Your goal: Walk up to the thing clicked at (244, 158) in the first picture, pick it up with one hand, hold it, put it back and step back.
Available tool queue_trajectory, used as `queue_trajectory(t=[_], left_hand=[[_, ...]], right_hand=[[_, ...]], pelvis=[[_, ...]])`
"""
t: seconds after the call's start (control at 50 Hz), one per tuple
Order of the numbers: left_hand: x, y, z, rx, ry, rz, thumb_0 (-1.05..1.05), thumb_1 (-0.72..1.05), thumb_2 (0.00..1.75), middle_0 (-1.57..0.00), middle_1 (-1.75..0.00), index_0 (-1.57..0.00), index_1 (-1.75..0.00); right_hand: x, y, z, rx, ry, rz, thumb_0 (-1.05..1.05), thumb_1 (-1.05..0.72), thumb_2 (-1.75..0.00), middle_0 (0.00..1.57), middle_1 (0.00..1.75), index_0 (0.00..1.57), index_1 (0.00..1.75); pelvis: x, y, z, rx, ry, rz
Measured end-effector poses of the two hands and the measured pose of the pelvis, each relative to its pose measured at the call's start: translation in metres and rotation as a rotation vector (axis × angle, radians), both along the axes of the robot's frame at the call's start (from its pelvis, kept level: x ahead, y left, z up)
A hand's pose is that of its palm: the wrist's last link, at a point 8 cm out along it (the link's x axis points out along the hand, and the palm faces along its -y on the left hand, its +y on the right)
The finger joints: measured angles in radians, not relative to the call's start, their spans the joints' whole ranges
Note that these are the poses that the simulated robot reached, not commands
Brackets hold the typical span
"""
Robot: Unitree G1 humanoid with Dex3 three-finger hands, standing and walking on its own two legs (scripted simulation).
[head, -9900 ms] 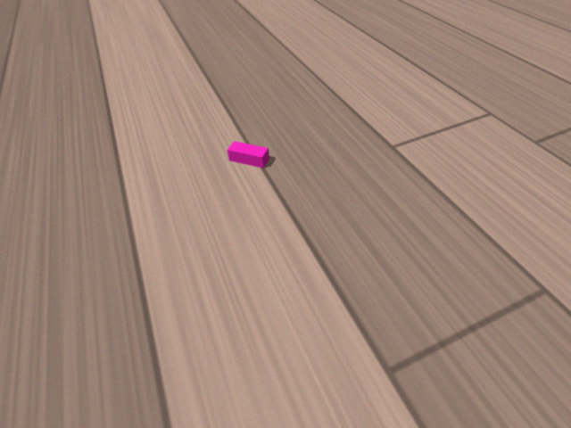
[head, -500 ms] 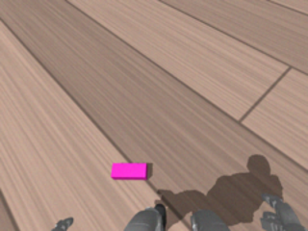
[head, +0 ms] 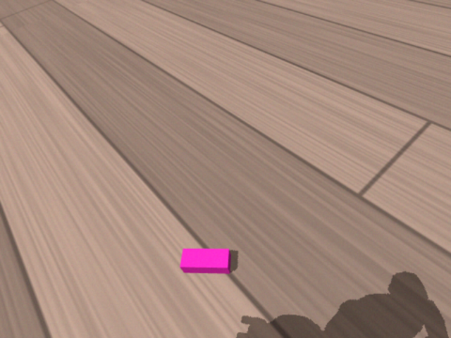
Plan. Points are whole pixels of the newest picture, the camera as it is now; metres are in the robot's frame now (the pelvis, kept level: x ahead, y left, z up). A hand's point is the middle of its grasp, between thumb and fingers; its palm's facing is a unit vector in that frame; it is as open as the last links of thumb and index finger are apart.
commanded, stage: walk up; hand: left
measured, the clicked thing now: (206, 261) +0.54 +0.25 -0.73
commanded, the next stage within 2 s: none
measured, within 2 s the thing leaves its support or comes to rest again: neither
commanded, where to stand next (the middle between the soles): +0.13 -0.03 m, yaw -2 degrees
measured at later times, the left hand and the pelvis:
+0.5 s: hand out of the picture +0.09 +0.27 -0.17, palm faces -0.03 -0.92 -0.38, open 7.4 cm; pelvis +0.04 +0.00 -0.02, yaw -2 degrees
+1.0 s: hand out of the picture +0.09 +0.34 -0.17, palm faces -0.02 -0.92 -0.38, open 7.4 cm; pelvis -0.02 +0.06 -0.01, yaw +0 degrees
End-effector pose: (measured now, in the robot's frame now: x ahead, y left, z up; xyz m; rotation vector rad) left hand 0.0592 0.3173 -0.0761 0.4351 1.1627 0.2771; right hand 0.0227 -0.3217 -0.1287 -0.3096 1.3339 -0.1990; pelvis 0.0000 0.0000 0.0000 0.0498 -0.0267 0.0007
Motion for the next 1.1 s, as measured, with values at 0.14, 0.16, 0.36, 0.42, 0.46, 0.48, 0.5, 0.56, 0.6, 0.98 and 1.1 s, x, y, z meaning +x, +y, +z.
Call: queue_trajectory(t=[0.14, 0.16, 0.36, 0.42, 0.46, 0.48, 0.5, 0.56, 0.6, 0.98, 1.1], left_hand=[[-0.012, 0.021, -0.028, -0.096, -0.062, 0.013, 0.01, 0.9, 0.9, -0.2, -0.3, -0.21, -0.3], [-0.015, 0.021, -0.032, -0.107, -0.036, 0.02, 0.01, 0.9, 0.9, -0.2, -0.3, -0.21, -0.3], [-0.002, 0.01, -0.045, -0.179, 0.033, 0.017, 0.01, 0.9, 0.9, -0.2, -0.3, -0.2, -0.3], [0.009, 0.001, -0.048, -0.154, 0.062, 0.023, 0.01, 0.9, 0.9, -0.2, -0.3, -0.2, -0.3], [0.018, -0.004, -0.051, -0.12, 0.064, 0.02, 0.01, 0.9, 0.9, -0.2, -0.3, -0.2, -0.3], [0.022, -0.007, -0.052, -0.103, 0.064, 0.021, 0.01, 0.9, 0.9, -0.2, -0.3, -0.2, -0.3], [0.026, -0.01, -0.052, -0.091, 0.065, 0.014, 0.01, 0.9, 0.9, -0.2, -0.3, -0.2, -0.3], [0.037, -0.013, -0.048, -0.071, 0.046, -0.015, 0.01, 0.9, 0.9, -0.2, -0.3, -0.21, -0.3], [0.044, -0.01, -0.044, -0.054, 0.024, -0.026, 0.01, 0.9, 0.9, -0.2, -0.3, -0.21, -0.3], [0.028, 0.07, -0.055, -0.082, -0.006, 0.0, 0.01, 0.9, 0.9, -0.2, -0.3, -0.2, -0.3], [-0.007, 0.059, -0.058, -0.134, 0.128, -0.042, 0.01, 0.9, 0.9, -0.2, -0.3, -0.2, -0.3]], right_hand=[[-0.009, 0.008, 0.028, -0.116, -0.062, 0.036, 0.01, -0.9, -0.9, 0.2, 0.3, 0.21, 0.3], [-0.007, 0.01, 0.033, -0.122, -0.101, 0.034, 0.01, -0.9, -0.9, 0.2, 0.3, 0.21, 0.3], [0.026, 0.007, 0.06, -0.148, -0.179, 0.043, 0.0, -0.9, -0.9, 0.21, 0.3, 0.21, 0.3], [0.049, 0.002, 0.043, -0.121, -0.169, 0.037, 0.0, -0.9, -0.9, 0.21, 0.3, 0.21, 0.3], [0.066, -0.002, 0.024, -0.092, -0.169, 0.029, 0.0, -0.9, -0.9, 0.21, 0.3, 0.21, 0.3], [0.074, -0.003, 0.013, -0.078, -0.17, 0.024, 0.0, -0.9, -0.9, 0.2, 0.3, 0.21, 0.3], [0.082, -0.002, 0.005, -0.065, -0.17, 0.017, 0.0, -0.9, -0.9, 0.2, 0.3, 0.21, 0.3], [0.095, 0.011, -0.012, -0.025, -0.16, 0.027, 0.0, -0.9, -0.9, 0.2, 0.3, 0.2, 0.3], [0.097, 0.022, -0.02, 0.002, -0.144, 0.039, 0.0, -0.9, -0.9, 0.2, 0.3, 0.2, 0.3], [-0.006, 0.061, 0.035, -0.144, -0.037, 0.018, 0.0, -0.9, -0.9, 0.21, 0.3, 0.21, 0.3], [-0.023, 0.037, 0.067, -0.214, -0.131, -0.048, 0.0, -0.9, -0.9, 0.21, 0.3, 0.21, 0.3]], pelvis=[[-0.005, 0.017, -0.006, 0.009, -0.046, 0.015], [-0.003, 0.018, -0.004, 0.0, -0.044, 0.016], [0.021, 0.01, 0.005, -0.05, -0.064, -0.007], [0.031, 0.005, -0.003, -0.047, -0.054, -0.019], [0.038, -0.001, -0.014, -0.042, -0.044, -0.027], [0.039, -0.002, -0.018, -0.059, -0.041, -0.039], [0.038, -0.002, -0.021, -0.075, -0.041, -0.044], [0.031, 0.002, -0.023, -0.075, -0.037, -0.036], [0.026, 0.006, -0.023, -0.07, -0.029, -0.023], [-0.022, 0.058, -0.008, -0.073, 0.011, 0.012], [-0.012, 0.049, 0.002, -0.064, -0.001, -0.053]])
